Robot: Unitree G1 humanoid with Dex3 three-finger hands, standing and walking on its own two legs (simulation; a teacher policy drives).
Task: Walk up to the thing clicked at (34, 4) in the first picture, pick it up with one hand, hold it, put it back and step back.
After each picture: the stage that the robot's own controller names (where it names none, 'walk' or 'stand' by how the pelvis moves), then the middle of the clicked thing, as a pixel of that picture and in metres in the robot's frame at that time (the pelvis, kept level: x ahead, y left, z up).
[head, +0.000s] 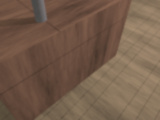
stand; (37, 0) +0.88 +0.26 +0.06
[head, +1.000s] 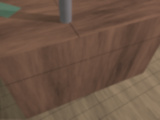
walk; (64, 0) +0.84 +0.15 +0.07
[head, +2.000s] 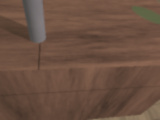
walk; (34, 14) +0.58 +0.22 +0.10
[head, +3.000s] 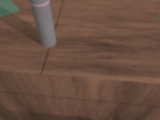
stand; (43, 19) +0.58 +0.18 +0.10
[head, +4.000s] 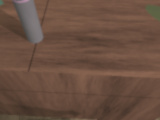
stand; (28, 15) +0.58 +0.22 +0.07
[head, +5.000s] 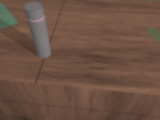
stand; (39, 32) +0.58 +0.20 +0.06
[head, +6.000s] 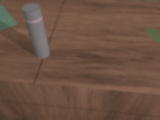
stand; (37, 33) +0.59 +0.21 +0.06
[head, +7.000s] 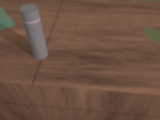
stand; (35, 34) +0.58 +0.22 +0.06
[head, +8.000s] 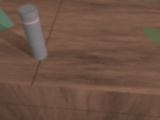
rise first; (34, 35) +0.58 +0.22 +0.06
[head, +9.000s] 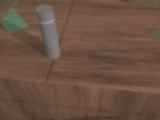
rise first; (49, 34) +0.59 +0.19 +0.06
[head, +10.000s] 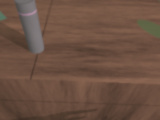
go down; (31, 27) +0.60 +0.19 +0.07
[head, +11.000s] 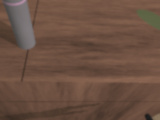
go down; (20, 19) +0.56 +0.18 +0.09
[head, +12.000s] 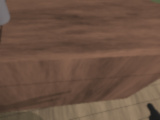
close in; out of the picture +0.60 +0.20 +0.14
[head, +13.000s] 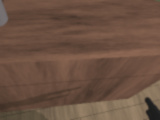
close; out of the picture +0.59 +0.20 +0.14
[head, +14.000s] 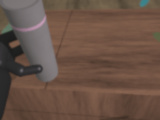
lift; (37, 45) +0.31 +0.12 +0.27
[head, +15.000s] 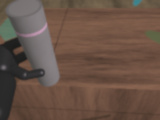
hold; (39, 50) +0.32 +0.12 +0.23
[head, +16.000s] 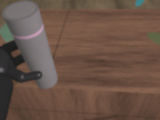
hold; (36, 52) +0.32 +0.13 +0.23
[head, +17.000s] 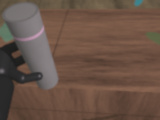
hold; (37, 54) +0.31 +0.13 +0.23
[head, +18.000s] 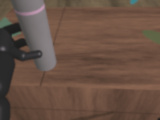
crouch; (37, 33) +0.37 +0.13 +0.25
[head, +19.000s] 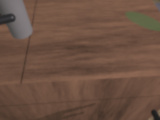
crouch; out of the picture +0.50 +0.16 +0.25
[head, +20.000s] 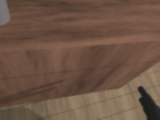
lower; out of the picture +0.58 +0.15 +0.16
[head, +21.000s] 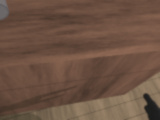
lower; out of the picture +0.71 +0.19 +0.05
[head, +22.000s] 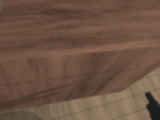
lower; out of the picture +0.72 +0.20 +0.05
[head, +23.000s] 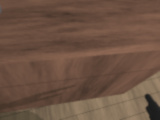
lower; out of the picture +0.71 +0.21 +0.05
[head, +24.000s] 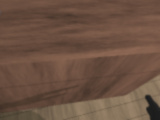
open; out of the picture +0.71 +0.22 +0.05
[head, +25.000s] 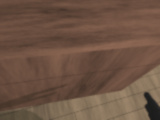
withdraw; out of the picture +0.78 +0.26 +0.05
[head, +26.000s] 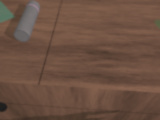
sink last; (28, 19) +0.72 +0.29 +0.01
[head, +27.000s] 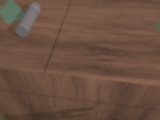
stand; (29, 18) +0.80 +0.35 -0.01
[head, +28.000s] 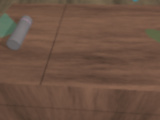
stand; (20, 31) +0.78 +0.36 -0.02
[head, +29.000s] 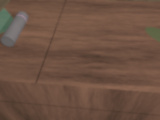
stand; (15, 27) +0.78 +0.40 -0.03
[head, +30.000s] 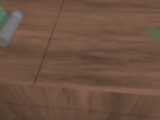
stand; (10, 27) +0.76 +0.42 -0.03
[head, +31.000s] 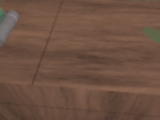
stand; (5, 27) +0.77 +0.44 -0.03
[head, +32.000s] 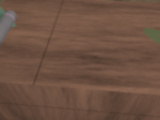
stand; (3, 27) +0.77 +0.46 -0.03
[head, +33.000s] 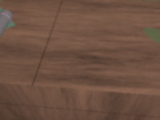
walk; out of the picture +0.76 +0.48 -0.03
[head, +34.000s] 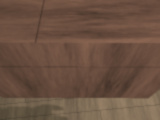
walk; out of the picture +0.87 +0.52 +0.00
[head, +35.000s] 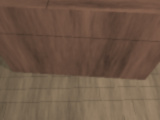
walk; out of the picture +1.12 +0.51 +0.00
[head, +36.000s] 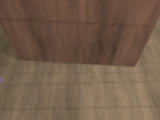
stand; out of the picture +1.38 +0.57 +0.00
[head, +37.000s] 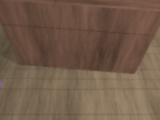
stand; out of the picture +1.37 +0.56 -0.03
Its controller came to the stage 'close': yes
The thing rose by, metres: 0.20
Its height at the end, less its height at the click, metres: -0.09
